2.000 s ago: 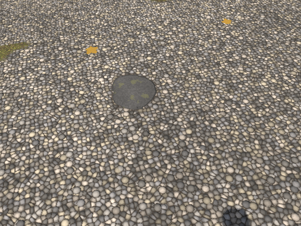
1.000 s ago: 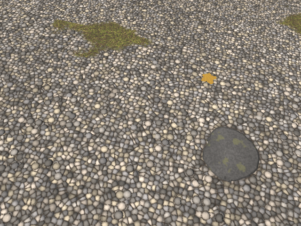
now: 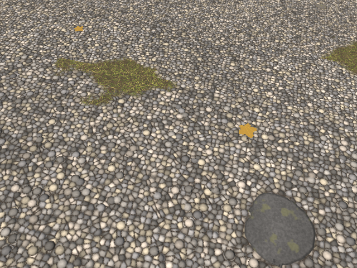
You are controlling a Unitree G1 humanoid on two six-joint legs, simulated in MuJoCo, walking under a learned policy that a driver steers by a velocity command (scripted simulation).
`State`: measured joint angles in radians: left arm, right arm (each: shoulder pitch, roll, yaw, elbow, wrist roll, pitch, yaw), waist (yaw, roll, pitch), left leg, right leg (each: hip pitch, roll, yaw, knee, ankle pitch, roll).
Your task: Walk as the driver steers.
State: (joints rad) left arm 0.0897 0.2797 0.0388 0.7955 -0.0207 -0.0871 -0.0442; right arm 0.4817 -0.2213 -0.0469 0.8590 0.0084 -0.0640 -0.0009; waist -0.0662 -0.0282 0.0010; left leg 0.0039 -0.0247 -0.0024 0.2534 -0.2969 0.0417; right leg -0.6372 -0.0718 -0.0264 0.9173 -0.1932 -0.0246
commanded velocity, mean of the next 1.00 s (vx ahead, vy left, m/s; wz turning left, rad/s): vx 0.48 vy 0.00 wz -0.16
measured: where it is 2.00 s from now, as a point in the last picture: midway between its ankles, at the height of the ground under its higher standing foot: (221, 151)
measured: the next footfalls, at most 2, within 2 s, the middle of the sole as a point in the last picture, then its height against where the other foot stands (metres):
right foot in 0.18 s outside the picture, level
left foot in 0.74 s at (145, 242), level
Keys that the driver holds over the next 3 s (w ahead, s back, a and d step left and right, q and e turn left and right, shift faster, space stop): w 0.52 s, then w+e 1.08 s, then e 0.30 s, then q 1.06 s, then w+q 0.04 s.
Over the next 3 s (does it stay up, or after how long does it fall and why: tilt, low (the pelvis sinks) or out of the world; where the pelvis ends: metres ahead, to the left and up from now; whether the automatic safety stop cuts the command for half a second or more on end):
stays up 0.97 -0.28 0.00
